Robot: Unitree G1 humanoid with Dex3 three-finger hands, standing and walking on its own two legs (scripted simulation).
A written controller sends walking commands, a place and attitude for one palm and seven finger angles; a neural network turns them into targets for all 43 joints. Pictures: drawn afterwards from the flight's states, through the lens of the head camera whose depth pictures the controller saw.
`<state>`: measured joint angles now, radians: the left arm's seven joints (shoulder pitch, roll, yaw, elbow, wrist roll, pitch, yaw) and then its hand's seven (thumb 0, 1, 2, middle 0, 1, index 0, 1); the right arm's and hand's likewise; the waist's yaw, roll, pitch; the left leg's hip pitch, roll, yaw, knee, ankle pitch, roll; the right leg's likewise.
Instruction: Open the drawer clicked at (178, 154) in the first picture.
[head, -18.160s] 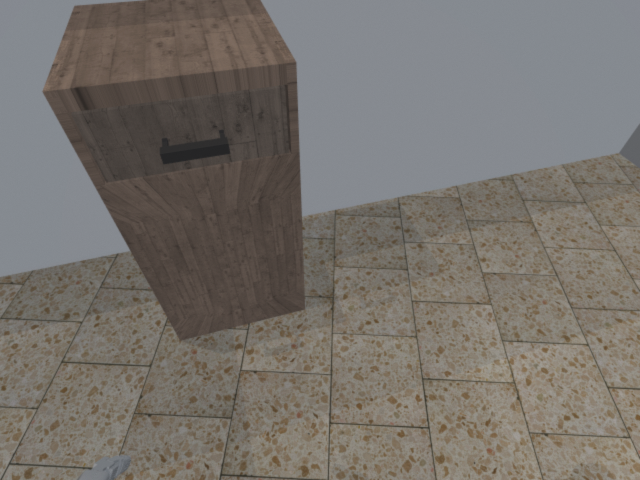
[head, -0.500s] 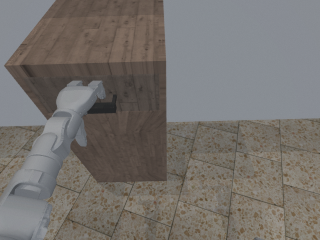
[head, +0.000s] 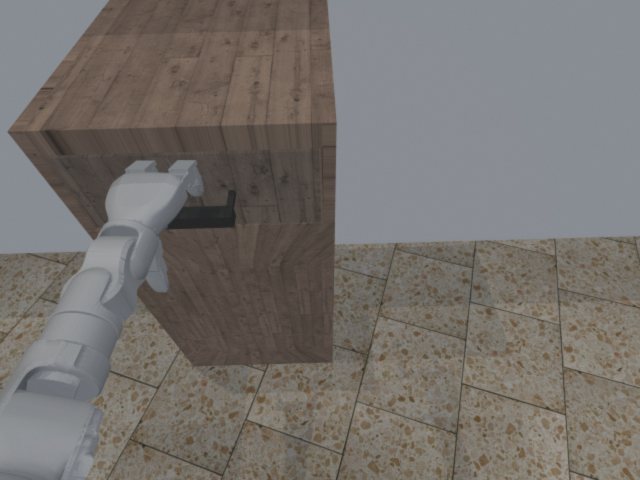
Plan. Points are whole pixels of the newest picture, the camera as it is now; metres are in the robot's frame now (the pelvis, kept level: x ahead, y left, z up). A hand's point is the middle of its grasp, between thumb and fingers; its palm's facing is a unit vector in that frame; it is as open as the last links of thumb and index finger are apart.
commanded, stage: move the hooked fingers above the handle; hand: left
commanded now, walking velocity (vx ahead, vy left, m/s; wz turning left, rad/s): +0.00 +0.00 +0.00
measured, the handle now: (193, 207) +0.50 +0.23 +0.02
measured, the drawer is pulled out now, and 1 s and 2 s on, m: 0.00 0.00 0.00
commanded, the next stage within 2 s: none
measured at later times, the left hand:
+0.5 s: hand (179, 220) +0.43 +0.22 +0.08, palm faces -0.01 -0.03 -1.00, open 13.8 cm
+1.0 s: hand (186, 198) +0.45 +0.21 +0.09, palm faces +0.07 -0.04 -1.00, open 13.8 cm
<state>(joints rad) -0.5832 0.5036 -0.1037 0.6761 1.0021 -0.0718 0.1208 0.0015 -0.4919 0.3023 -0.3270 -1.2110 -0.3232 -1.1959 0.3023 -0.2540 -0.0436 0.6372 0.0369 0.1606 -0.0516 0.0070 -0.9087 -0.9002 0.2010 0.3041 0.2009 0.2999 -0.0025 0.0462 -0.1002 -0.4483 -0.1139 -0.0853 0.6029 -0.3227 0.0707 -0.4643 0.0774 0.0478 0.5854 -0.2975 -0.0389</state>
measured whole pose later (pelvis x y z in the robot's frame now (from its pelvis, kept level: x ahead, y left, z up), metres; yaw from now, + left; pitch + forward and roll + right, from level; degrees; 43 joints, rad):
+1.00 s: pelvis +0.00 -0.01 +0.00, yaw -1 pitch +12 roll +0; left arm -0.67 0.51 -0.04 0.74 1.03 -0.13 0.19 0.00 -0.49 0.30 -0.33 -1.21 -0.33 -1.20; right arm 0.25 -0.25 -0.03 0.63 0.03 0.15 -0.07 0.01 -0.91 -0.90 0.20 0.30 0.20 0.30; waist -0.03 0.04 -0.11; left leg -0.50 -0.10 -0.07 0.63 -0.34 0.06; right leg -0.53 0.09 0.06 0.63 -0.31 -0.06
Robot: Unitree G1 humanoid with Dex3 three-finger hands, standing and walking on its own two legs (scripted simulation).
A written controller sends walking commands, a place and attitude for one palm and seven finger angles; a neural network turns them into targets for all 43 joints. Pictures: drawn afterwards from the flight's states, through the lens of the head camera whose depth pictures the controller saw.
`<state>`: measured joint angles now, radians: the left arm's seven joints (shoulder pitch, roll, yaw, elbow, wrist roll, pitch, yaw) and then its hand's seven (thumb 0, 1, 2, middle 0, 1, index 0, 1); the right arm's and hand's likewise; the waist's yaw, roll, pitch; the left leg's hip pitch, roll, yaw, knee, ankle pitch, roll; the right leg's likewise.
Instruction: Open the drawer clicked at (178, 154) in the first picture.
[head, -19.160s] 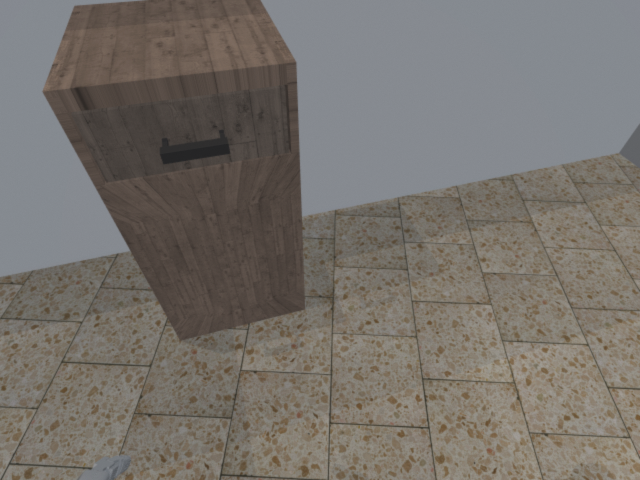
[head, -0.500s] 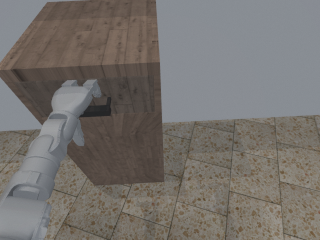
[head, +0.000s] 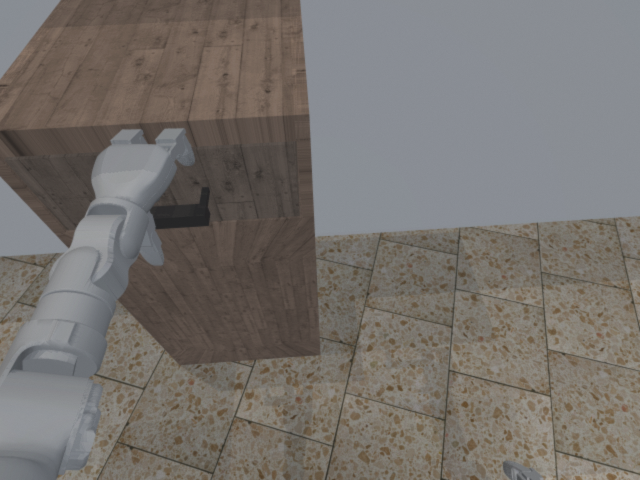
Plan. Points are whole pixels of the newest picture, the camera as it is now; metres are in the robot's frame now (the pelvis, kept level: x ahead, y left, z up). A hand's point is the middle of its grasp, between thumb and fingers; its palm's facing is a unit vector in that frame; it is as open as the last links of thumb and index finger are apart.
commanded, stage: move the hooked fingers above the handle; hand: left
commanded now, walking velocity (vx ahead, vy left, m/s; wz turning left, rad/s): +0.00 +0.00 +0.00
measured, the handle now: (165, 206) +0.49 +0.25 +0.03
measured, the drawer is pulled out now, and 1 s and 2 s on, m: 0.00 0.00 0.00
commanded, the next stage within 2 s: none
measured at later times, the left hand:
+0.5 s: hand (135, 221) +0.41 +0.25 +0.09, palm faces +0.01 -0.02 -1.00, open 13.8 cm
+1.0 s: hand (121, 214) +0.42 +0.27 +0.09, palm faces +0.07 -0.04 -1.00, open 13.8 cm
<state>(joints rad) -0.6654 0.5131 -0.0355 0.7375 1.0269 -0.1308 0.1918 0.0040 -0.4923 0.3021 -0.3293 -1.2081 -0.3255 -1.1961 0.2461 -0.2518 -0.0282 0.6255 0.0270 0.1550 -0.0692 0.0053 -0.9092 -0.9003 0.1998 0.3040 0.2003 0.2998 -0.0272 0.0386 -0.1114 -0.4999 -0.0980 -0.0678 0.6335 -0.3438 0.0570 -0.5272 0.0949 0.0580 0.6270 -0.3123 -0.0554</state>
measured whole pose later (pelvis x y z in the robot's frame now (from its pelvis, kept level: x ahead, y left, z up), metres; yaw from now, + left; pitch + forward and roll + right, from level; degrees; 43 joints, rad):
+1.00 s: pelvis +0.00 +0.02 +0.00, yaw +0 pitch +12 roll -1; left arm -0.57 0.54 -0.01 0.66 1.01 -0.16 0.18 0.00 -0.49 0.30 -0.32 -1.20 -0.33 -1.20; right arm 0.29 -0.25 -0.05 0.65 0.03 0.16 -0.06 0.01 -0.91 -0.90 0.20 0.30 0.20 0.30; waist -0.01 0.04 -0.11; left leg -0.50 -0.11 -0.07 0.64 -0.34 0.08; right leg -0.51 0.08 0.06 0.61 -0.31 -0.03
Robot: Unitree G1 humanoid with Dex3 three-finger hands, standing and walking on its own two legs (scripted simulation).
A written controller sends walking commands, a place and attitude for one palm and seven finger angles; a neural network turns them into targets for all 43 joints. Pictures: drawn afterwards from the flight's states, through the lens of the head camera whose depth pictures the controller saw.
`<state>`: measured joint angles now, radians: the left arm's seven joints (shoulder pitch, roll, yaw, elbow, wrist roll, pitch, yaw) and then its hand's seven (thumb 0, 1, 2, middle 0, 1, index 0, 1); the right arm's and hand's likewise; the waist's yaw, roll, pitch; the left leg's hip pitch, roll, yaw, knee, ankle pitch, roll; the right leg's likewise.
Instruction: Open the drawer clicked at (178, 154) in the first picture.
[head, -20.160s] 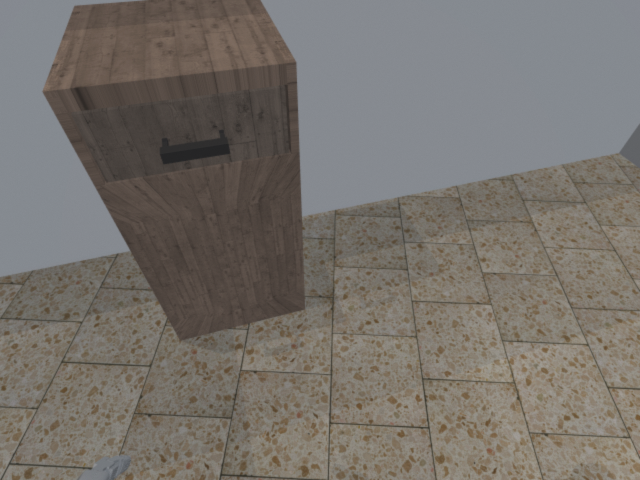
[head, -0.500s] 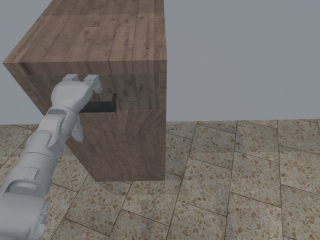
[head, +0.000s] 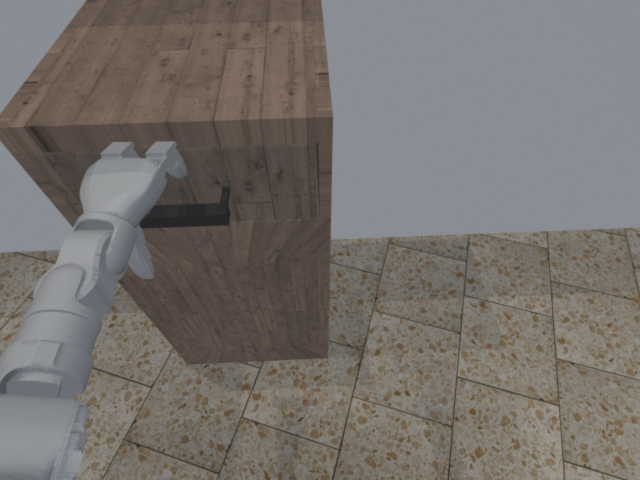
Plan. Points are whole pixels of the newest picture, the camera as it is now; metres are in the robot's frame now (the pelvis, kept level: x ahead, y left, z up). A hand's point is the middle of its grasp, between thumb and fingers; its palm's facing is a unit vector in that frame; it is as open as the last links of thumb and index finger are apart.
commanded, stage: move the hooked fingers above the handle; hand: left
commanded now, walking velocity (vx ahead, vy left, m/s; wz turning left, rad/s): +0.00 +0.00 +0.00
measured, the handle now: (186, 204) +0.49 +0.23 +0.03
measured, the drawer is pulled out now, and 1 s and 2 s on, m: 0.00 0.00 0.00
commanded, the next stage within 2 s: lift the fingers back up to retry in 1.20 s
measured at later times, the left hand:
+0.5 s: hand (138, 191) +0.44 +0.26 +0.11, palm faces +0.12 +0.01 -0.99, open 13.8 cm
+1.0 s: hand (191, 181) +0.45 +0.19 +0.12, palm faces +0.13 -0.04 -0.99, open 13.7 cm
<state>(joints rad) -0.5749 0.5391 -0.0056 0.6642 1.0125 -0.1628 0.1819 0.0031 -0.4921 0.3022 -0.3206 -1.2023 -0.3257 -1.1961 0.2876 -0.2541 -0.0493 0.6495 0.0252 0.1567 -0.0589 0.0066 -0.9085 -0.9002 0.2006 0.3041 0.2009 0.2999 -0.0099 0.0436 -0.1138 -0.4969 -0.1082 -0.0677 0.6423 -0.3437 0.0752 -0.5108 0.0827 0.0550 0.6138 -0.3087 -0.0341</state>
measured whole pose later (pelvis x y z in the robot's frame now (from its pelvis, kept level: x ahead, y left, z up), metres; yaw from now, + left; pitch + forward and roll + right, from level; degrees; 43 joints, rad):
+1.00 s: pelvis +0.00 -0.01 +0.00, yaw -2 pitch +12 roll +0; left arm -0.70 0.46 -0.08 0.76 0.98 -0.01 0.25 0.00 -0.49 0.30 -0.43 -1.29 -0.33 -1.23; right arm 0.21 -0.26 0.00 0.67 0.04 0.21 -0.06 0.01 -0.91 -0.90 0.20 0.30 0.20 0.30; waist 0.00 0.07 -0.13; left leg -0.48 -0.09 -0.02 0.58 -0.32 0.06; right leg -0.52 0.10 0.10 0.60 -0.28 -0.04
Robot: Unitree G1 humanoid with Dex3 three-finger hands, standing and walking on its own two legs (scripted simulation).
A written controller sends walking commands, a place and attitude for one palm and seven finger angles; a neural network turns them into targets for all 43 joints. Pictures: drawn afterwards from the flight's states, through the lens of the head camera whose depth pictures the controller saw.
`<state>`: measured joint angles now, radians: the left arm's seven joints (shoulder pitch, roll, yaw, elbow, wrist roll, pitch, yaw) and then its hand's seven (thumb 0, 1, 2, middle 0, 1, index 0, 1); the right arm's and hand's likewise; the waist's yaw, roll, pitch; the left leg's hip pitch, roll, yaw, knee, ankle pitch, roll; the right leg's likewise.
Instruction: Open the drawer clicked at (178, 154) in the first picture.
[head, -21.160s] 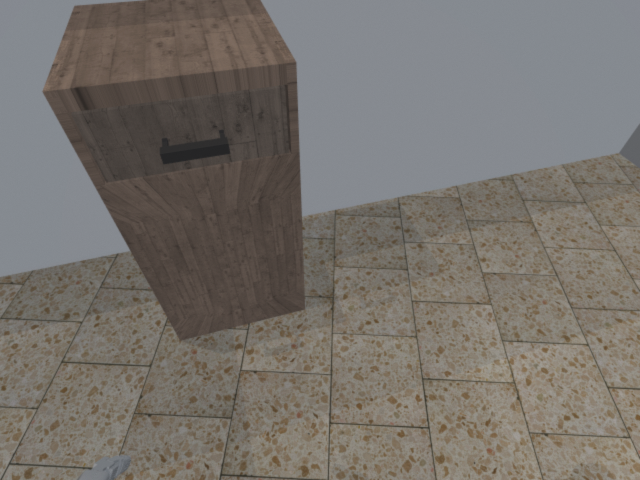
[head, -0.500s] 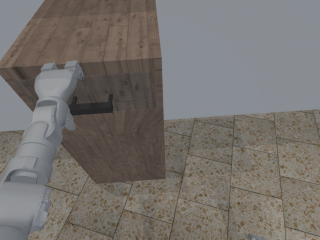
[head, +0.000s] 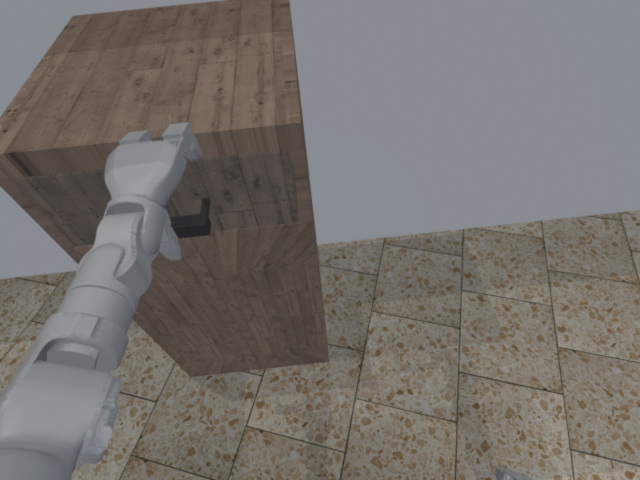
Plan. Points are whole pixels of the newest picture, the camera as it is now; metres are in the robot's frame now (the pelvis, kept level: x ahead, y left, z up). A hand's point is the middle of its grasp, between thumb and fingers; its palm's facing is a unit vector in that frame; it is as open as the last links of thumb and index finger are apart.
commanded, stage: move the hooked fingers above the handle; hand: left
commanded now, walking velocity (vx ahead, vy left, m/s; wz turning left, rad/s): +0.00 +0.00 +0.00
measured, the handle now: (168, 218) +0.49 +0.27 +0.02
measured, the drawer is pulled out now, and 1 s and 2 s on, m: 0.00 0.00 0.00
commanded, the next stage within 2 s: lift the fingers back up to retry in 0.20 s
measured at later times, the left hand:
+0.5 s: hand (158, 203) +0.45 +0.24 +0.10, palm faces +0.13 -0.02 -0.99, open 13.8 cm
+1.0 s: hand (134, 234) +0.41 +0.27 +0.08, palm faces +0.01 -0.01 -1.00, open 13.8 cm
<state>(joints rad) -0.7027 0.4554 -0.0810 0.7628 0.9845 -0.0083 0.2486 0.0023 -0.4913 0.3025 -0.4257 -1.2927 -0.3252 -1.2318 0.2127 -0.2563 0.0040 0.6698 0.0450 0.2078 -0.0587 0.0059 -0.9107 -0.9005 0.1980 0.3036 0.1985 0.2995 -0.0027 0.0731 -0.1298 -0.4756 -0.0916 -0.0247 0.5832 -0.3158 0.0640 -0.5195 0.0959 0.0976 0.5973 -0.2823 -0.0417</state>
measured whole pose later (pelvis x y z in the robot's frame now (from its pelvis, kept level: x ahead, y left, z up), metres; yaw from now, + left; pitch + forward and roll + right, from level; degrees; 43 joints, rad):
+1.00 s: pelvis -0.01 +0.00 -0.01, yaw +4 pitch +12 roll -1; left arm -0.66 0.55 -0.07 0.76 1.01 -0.15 0.17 0.00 -0.49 0.30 -0.32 -1.20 -0.32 -1.20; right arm 0.32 -0.29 -0.06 0.65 0.04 0.13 -0.09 0.01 -0.91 -0.90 0.20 0.30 0.20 0.30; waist -0.02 0.04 -0.10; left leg -0.53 -0.10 -0.09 0.66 -0.33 0.06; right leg -0.54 0.09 0.03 0.63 -0.30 -0.05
